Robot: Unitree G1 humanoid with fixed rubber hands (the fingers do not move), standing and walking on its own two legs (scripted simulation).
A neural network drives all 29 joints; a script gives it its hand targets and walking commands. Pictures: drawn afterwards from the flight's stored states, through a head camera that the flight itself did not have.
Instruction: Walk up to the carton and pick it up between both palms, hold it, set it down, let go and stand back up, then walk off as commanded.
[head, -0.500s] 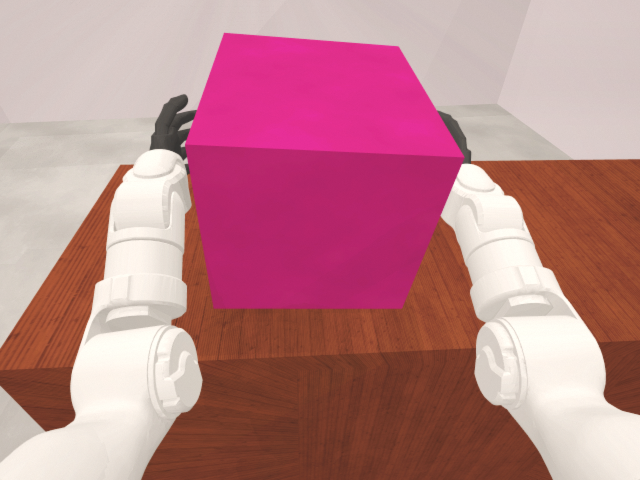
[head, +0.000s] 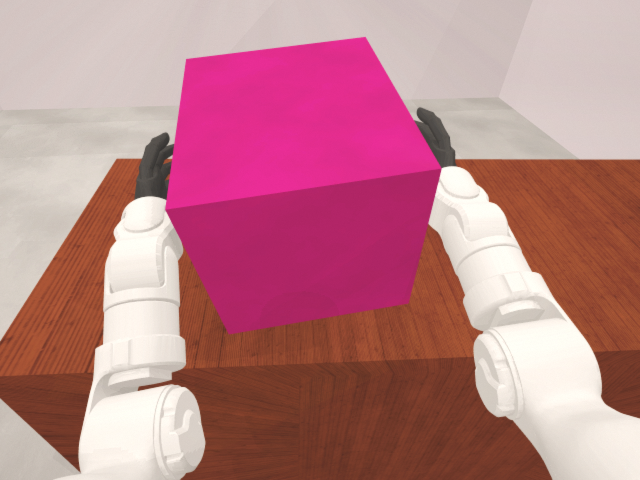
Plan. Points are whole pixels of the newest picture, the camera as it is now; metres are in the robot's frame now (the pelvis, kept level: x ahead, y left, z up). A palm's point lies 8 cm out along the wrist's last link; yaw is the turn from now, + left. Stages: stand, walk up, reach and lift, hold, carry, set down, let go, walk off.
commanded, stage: set down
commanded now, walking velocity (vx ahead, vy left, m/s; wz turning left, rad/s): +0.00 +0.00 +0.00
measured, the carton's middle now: (298, 182) +0.45 +0.04 +0.18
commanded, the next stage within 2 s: none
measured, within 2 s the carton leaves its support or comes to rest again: neither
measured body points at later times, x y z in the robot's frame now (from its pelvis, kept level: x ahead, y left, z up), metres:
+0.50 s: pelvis +0.01 +0.00 +0.00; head +0.01 +0.01 +0.45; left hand +0.41 +0.20 +0.17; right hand +0.45 -0.14 +0.18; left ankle +0.01 +0.10 -0.75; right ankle +0.01 -0.11 -0.75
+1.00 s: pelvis +0.01 +0.00 +0.00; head +0.02 +0.01 +0.45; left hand +0.41 +0.19 +0.14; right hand +0.46 -0.15 +0.16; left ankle +0.01 +0.10 -0.75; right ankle +0.01 -0.11 -0.75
